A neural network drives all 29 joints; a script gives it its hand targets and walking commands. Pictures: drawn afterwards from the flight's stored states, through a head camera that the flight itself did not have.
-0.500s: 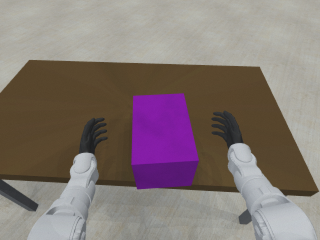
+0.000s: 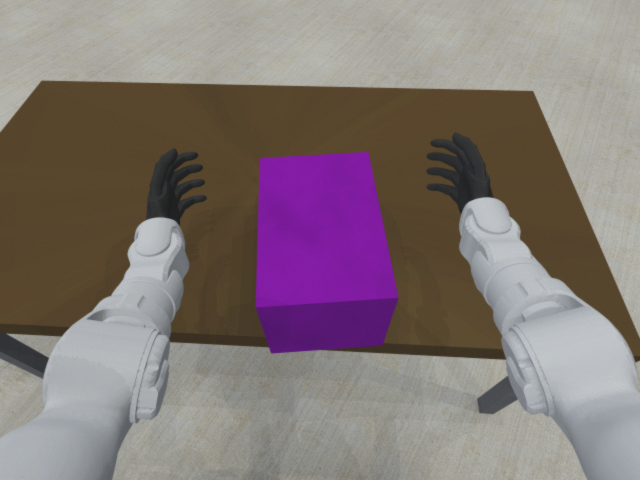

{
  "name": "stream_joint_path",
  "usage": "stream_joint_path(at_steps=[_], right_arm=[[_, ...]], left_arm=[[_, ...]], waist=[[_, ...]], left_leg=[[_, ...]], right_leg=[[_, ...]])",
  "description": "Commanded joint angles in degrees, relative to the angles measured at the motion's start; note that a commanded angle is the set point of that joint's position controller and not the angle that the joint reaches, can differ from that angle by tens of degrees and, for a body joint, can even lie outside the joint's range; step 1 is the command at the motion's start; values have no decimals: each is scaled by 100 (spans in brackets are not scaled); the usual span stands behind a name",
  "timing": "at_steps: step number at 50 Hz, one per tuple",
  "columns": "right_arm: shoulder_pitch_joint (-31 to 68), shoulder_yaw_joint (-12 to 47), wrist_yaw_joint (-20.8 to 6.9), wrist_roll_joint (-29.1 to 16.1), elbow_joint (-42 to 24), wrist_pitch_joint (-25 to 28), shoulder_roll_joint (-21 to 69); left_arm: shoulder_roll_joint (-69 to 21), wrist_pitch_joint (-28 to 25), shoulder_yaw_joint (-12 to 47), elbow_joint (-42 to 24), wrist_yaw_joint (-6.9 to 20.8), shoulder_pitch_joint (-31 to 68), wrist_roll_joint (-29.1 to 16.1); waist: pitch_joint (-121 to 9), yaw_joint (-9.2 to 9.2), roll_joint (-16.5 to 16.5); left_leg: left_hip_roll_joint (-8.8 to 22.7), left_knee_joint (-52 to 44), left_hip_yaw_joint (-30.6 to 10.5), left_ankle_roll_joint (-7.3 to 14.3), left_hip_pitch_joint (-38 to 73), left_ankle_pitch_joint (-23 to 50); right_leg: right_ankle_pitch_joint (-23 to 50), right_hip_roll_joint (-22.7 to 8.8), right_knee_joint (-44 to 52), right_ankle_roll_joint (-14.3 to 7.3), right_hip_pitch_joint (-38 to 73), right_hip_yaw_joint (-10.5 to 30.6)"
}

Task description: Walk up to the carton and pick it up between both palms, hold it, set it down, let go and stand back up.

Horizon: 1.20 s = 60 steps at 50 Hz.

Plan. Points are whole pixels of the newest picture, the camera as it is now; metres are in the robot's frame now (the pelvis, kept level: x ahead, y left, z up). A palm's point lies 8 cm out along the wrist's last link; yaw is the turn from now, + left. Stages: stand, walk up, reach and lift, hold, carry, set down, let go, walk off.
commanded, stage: reach and lift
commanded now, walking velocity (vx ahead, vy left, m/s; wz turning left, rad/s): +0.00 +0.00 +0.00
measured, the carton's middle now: (320, 251) +0.48 +0.01 -0.08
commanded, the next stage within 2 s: none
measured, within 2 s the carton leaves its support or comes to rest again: neither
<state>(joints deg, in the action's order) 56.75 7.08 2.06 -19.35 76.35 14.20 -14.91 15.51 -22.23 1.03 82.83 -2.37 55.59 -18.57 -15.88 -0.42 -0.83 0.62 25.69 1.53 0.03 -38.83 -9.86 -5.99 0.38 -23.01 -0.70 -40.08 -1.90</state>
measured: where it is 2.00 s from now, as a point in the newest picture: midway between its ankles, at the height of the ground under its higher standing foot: outside the picture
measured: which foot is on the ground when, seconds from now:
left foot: down 0.00-1.00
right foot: down 0.00-1.00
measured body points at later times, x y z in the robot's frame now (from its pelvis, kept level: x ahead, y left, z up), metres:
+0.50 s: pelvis +0.00 +0.01 -0.01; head +0.15 +0.00 +0.41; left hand +0.45 +0.20 -0.02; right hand +0.47 -0.17 -0.01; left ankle +0.00 +0.12 -0.73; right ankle +0.03 -0.11 -0.73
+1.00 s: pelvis +0.01 +0.00 +0.00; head +0.17 -0.01 +0.42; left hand +0.46 +0.17 -0.01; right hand +0.47 -0.13 -0.01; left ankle +0.00 +0.12 -0.73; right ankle +0.03 -0.11 -0.73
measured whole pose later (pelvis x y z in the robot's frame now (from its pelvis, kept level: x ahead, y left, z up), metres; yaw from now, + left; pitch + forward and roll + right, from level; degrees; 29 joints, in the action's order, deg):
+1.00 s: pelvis +0.01 +0.00 +0.00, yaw +0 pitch +33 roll +0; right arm 49.0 -28.9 4.8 21.9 63.0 23.3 2.1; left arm 3.4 -26.4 -31.8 71.2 -3.0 51.1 17.0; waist -14.1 -1.5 -1.0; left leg 0.3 13.6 1.7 0.1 -44.1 -2.8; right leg 1.5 0.4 -10.2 -1.1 -44.9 -1.7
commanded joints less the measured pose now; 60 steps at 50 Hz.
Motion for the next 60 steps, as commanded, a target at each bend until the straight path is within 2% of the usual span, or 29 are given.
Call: stream_joint_path(at_steps=[1,8,14,18,24,27,30,33,38,40,44,48,51,55,57,58,60], right_arm=[[1977,-91,13,-11,-411,152,-529],[1382,-378,-4,230,-396,447,-355],[1657,-855,-95,726,-927,764,-302],[1628,-971,-87,865,-840,954,-255],[1324,-1165,-5,1066,-590,1274,-132],[1374,-1375,-12,1322,-783,1362,-56],[1440,-1636,-30,1674,-1070,1375,107],[1293,-1988,-10,2196,-1257,1331,501],[988,-3175,91,3642,-1566,1227,1056],[936,-3495,171,3994,-1755,1181,1110],[906,-3437,309,4019,-1968,1121,1248],[820,-3477,287,4143,-1959,1054,1646],[738,-3763,217,4619,-1997,1003,2111],[521,-4205,56,5630,-2144,950,2946],[473,-4217,-102,6085,-2302,860,3766],[366,-4191,-178,6174,-2370,837,3857],[239,-4030,-224,6067,-2490,826,3696]], left_arm=[[653,-169,-133,-247,48,1900,135],[423,-581,-413,-162,125,1376,525],[381,-986,-411,-661,-26,1744,494],[296,-1135,-510,-580,-77,1717,594],[149,-1242,-1003,-308,12,1381,1047],[105,-1254,-1277,-459,27,1423,1273],[-30,-1225,-1525,-769,17,1514,1520],[-276,-1145,-1908,-1047,75,1441,1951],[-498,-889,-2882,-1419,93,1213,3077],[-477,-754,-3131,-1588,7,1181,3378],[-540,-578,-3143,-1725,-108,1159,3442],[-921,-553,-3238,-1666,-59,1030,3580],[-1325,-519,-3481,-1747,0,949,4004],[-2079,-362,-3923,-2105,58,828,4895],[-2879,-232,-3811,-2242,159,826,5285],[-3044,-149,-3741,-2323,197,740,5349],[-2984,-46,-3612,-2412,200,558,5260]], waist=[[-2831,48,188],[-2565,106,58],[-3552,36,-218],[-4184,24,-111],[-4133,51,142],[-4203,-53,115],[-4478,-155,73],[-4522,-151,142],[-3998,-131,169],[-4070,-131,150],[-4254,-132,192],[-3727,-97,178],[-3214,-49,106],[-2697,-63,25],[-2669,-51,-59],[-2684,-23,-48],[-2787,-39,18]], left_leg=[[-5,-170,-28,-143,439,1450],[-23,-287,-68,-206,564,1652],[-49,-160,-44,-376,966,1847],[-70,59,0,-369,826,2231],[-129,80,53,-255,292,2440],[-150,-67,63,-257,295,2430],[-177,-181,88,-302,554,2552],[-236,-356,121,-249,507,2573],[-296,-847,108,-104,301,2167],[-304,-924,110,-92,382,2187],[-290,-960,121,-70,336,2282],[-276,-1023,35,-85,345,2132],[-279,-1111,-49,-133,620,2031],[-301,-1316,-140,-222,1150,2005],[-258,-1389,-242,-253,1377,2066],[-232,-1403,-265,-275,1485,2117],[-217,-1414,-255,-281,1397,2230]], right_leg=[[1326,-148,-178,217,2608,370],[1135,-141,64,33,2125,383],[1079,-42,-3,33,1209,203],[1540,-9,-228,76,1141,215],[2081,14,-366,93,1408,332],[2121,60,-270,95,1414,321],[2207,135,-95,101,1434,267],[2458,151,41,108,1858,258],[2416,124,325,40,2394,260],[2562,139,384,24,2577,260],[3107,135,301,65,3163,296],[2976,113,381,81,3222,247],[2625,124,621,64,3019,143],[2270,149,991,101,2865,5],[2346,122,1148,110,2953,-94],[2428,115,1169,117,3038,-99],[2702,105,1091,146,3266,-49]])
